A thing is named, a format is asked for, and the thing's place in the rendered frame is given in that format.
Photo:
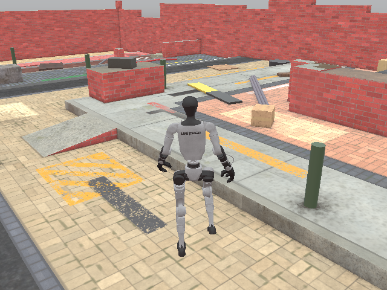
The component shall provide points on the robot right thigh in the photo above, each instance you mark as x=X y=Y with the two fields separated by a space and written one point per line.
x=207 y=176

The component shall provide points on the right robot hand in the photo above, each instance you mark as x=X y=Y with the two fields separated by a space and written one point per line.
x=230 y=173

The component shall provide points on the robot right upper arm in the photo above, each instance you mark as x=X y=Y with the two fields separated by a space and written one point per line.
x=211 y=128

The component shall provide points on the robot right shin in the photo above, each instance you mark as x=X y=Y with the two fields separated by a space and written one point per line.
x=209 y=207

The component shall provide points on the right robot forearm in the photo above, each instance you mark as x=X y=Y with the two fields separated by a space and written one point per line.
x=224 y=160

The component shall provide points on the left robot hand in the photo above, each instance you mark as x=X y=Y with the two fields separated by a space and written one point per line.
x=165 y=164

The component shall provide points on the robot left upper arm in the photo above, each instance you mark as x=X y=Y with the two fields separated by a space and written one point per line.
x=172 y=129

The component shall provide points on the left robot forearm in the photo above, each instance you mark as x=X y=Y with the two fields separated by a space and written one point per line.
x=162 y=157

